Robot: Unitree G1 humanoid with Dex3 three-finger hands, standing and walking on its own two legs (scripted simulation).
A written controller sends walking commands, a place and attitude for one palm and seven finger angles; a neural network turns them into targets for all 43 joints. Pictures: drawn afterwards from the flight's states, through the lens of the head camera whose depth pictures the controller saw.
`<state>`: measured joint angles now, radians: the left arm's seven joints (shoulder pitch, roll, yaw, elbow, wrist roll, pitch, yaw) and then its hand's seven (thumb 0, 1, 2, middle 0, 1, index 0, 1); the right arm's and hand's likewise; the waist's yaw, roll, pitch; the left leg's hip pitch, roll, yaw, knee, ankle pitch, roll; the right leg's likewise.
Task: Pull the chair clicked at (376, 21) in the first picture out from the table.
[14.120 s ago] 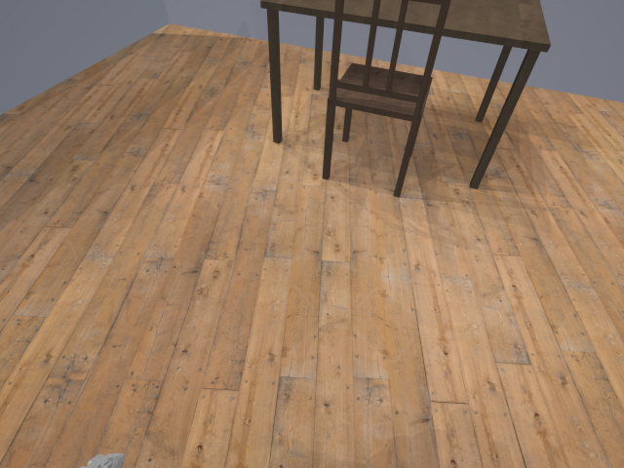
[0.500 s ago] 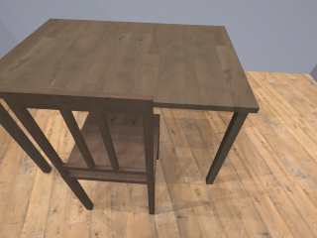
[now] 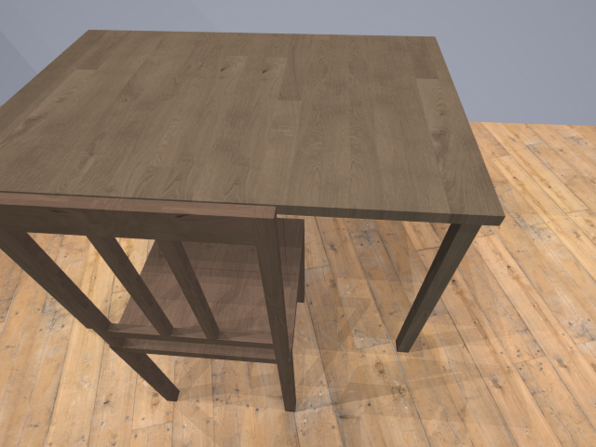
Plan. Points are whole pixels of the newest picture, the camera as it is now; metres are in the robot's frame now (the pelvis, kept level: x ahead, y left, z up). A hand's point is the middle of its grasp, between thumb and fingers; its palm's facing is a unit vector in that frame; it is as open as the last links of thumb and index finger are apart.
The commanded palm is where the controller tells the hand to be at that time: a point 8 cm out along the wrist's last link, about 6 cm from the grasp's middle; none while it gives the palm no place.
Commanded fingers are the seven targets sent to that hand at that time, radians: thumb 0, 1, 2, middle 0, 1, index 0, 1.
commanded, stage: come to a stop and stand still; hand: left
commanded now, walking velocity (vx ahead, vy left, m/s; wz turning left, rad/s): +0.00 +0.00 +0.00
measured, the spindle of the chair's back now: (138, 291) +0.37 +0.30 -0.07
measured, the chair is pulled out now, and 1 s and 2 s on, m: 0.00 0.00 0.00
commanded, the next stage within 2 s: look again from close up in 0.16 s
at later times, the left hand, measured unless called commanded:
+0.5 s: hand out of the picture +0.02 +0.20 -0.17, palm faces -0.01 -0.97 -0.23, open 7.4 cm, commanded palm none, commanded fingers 0.00 0.90 0.90 -0.20 -0.30 -0.20 -0.30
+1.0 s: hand out of the picture -0.02 +0.19 -0.17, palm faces -0.01 -0.98 -0.21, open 7.4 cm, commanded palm none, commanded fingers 0.00 0.90 0.90 -0.20 -0.30 -0.20 -0.30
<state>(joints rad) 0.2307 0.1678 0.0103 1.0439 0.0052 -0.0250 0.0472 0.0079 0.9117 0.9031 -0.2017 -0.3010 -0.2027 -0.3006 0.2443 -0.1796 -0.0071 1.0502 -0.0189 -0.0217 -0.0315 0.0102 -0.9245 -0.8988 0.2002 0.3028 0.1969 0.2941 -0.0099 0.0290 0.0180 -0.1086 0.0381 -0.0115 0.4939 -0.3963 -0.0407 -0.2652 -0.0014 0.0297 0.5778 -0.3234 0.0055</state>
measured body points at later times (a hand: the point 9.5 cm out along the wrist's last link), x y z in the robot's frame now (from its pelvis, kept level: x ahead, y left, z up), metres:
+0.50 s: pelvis -0.02 +0.01 +0.00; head -0.01 +0.01 +0.45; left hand +0.02 +0.25 -0.15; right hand -0.03 -0.21 -0.16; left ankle -0.09 +0.15 -0.73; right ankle -0.01 -0.13 -0.73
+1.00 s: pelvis -0.03 +0.01 +0.00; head -0.02 +0.01 +0.45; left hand -0.01 +0.24 -0.15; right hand -0.05 -0.20 -0.16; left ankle -0.09 +0.15 -0.73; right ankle -0.01 -0.13 -0.73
